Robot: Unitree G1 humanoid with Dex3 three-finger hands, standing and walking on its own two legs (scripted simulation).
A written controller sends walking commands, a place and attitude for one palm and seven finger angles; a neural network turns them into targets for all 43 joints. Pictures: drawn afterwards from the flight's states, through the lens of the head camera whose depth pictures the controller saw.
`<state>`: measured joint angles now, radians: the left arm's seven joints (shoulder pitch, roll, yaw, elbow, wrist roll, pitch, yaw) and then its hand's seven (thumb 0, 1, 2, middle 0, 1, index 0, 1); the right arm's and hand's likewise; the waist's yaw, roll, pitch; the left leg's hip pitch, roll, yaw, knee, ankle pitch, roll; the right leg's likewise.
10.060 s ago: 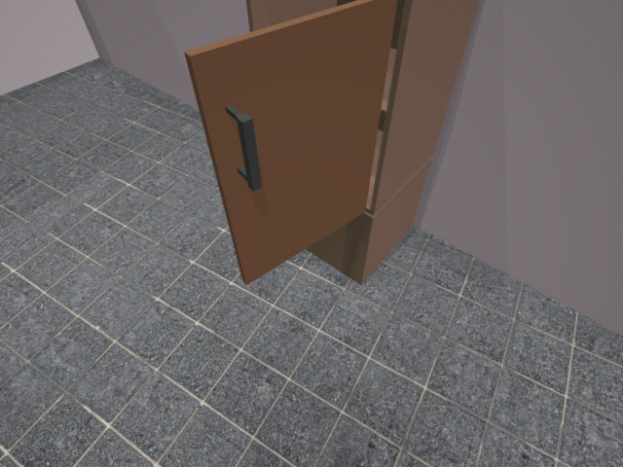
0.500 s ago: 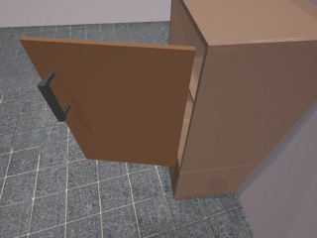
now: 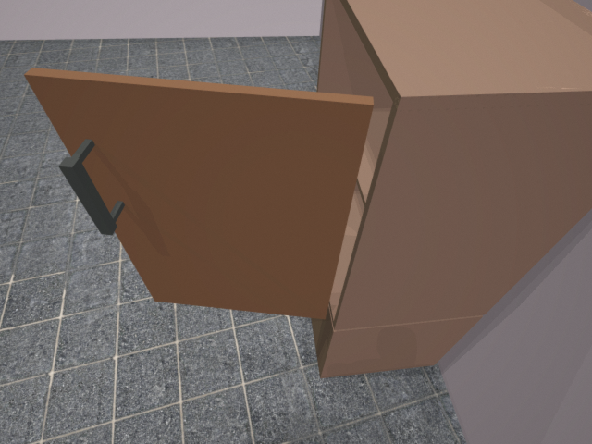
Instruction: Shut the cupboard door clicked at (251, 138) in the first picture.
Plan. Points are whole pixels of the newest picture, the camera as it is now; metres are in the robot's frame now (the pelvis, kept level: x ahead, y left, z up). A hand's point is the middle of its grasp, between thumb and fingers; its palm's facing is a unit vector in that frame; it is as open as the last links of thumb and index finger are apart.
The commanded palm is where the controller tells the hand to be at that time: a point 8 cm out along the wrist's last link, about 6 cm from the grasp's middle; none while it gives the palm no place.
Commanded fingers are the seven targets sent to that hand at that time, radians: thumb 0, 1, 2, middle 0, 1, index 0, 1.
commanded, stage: come to a stop and stand still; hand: left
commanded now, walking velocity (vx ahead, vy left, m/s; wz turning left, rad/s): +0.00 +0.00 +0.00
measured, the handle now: (97, 189) +0.44 +0.33 +0.08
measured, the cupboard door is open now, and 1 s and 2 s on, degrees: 78 78 78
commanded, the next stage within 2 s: look again from close up in 0.28 s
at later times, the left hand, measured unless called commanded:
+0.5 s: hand out of the picture +0.02 +0.20 -0.18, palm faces -0.01 -0.98 -0.22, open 7.3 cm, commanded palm none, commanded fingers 0.00 0.90 0.90 -0.20 -0.30 -0.20 -0.30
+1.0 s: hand out of the picture -0.03 +0.20 -0.18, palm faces -0.04 -0.98 -0.21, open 7.4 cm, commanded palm none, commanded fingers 0.00 0.90 0.90 -0.20 -0.30 -0.20 -0.30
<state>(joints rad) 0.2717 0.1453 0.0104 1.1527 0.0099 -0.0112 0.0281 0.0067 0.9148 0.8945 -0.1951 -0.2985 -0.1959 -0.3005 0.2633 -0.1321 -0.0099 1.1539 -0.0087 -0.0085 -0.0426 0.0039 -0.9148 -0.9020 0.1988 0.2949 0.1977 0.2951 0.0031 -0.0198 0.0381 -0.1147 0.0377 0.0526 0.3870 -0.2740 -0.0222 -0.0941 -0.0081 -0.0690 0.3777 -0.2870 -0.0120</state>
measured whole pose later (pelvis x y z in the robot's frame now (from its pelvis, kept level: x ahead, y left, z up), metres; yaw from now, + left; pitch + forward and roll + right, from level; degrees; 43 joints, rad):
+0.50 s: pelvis +0.00 +0.02 -0.01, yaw +0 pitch +1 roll -1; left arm 0.26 0.15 0.00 1.10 0.02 -0.03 0.05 0.00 0.92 0.89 -0.20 -0.30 -0.20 -0.30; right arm 0.27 -0.18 -0.01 1.07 -0.01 -0.03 -0.03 0.01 -0.92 -0.90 0.20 0.30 0.20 0.30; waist -0.02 0.02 0.04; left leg -0.19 0.03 0.06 0.53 -0.36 0.01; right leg -0.16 -0.03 -0.05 0.49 -0.34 0.01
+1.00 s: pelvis -0.03 +0.03 +0.00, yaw -2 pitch -1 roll +1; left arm 0.31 0.16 -0.02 1.10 0.02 0.00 0.03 0.00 0.90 0.89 -0.20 -0.30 -0.20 -0.30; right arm 0.30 -0.17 0.02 1.10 -0.01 -0.02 -0.01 0.00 -0.91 -0.90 0.20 0.29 0.20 0.30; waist 0.00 0.01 0.04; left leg -0.15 0.00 0.10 0.44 -0.28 0.02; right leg -0.17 -0.05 -0.02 0.48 -0.29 0.02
